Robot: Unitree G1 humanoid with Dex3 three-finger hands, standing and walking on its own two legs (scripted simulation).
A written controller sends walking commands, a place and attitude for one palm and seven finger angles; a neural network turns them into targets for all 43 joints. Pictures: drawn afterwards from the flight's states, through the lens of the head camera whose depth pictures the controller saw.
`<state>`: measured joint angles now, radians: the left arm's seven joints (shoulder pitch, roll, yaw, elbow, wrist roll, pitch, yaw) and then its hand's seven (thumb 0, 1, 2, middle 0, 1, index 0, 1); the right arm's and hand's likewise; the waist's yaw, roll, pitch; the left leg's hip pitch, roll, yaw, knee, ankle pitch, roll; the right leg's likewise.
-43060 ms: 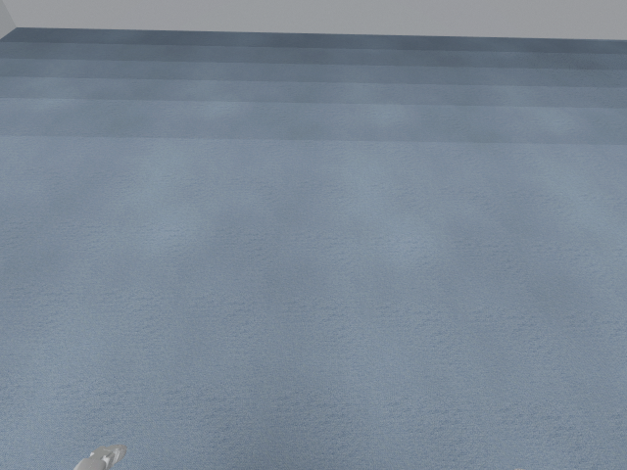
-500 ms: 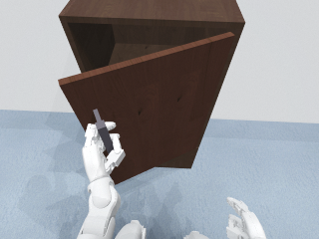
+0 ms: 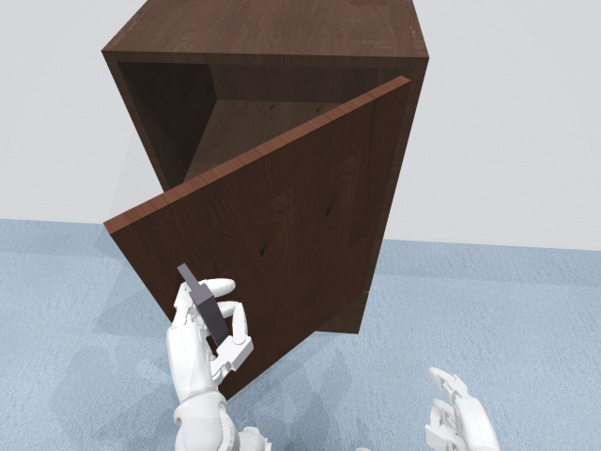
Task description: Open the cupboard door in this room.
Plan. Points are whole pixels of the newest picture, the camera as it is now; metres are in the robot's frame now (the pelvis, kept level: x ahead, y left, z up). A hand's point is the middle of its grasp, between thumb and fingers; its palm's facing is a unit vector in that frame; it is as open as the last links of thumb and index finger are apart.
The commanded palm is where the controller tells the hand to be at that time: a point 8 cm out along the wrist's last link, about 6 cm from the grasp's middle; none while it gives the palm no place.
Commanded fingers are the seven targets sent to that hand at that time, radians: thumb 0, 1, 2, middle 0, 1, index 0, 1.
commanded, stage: open thumb and fingers to let go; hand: left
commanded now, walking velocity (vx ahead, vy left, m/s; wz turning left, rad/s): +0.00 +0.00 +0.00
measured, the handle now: (207, 312) +0.28 +0.14 +0.05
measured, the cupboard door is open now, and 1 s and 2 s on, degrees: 43 48 45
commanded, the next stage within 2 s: slide the hand sideways off the handle in 0.64 s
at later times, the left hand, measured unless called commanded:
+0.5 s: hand (234, 340) +0.25 +0.10 +0.05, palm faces +0.35 -0.94 +0.01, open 14.2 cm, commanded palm +0.20 +0.14 +0.05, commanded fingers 0.00 -0.50 0.30 -0.19 -0.55 -0.19 -0.55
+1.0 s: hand (233, 381) +0.20 +0.09 +0.06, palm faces -0.17 -0.98 +0.04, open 16.2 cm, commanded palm +0.19 +0.14 +0.05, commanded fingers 0.00 -0.50 0.30 -0.15 -0.30 -0.15 -0.30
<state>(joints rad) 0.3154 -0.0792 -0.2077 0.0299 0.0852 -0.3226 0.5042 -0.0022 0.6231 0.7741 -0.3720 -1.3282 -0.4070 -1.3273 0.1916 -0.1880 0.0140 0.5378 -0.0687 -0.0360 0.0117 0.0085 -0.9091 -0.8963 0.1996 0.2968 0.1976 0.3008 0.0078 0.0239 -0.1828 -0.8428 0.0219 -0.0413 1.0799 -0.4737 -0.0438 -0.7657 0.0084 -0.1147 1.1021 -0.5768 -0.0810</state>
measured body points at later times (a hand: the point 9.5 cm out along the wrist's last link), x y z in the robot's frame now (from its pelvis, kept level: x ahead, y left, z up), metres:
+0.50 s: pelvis +0.01 +0.01 +0.00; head +0.05 -0.01 +0.45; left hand +0.22 +0.15 +0.05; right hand +0.19 -0.21 -0.09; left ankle +0.03 +0.15 -0.66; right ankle -0.01 -0.07 -0.66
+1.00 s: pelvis -0.01 +0.04 -0.01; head +0.05 +0.03 +0.44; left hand +0.20 +0.14 +0.06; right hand +0.18 -0.19 -0.09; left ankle +0.03 +0.15 -0.66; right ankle -0.01 -0.06 -0.66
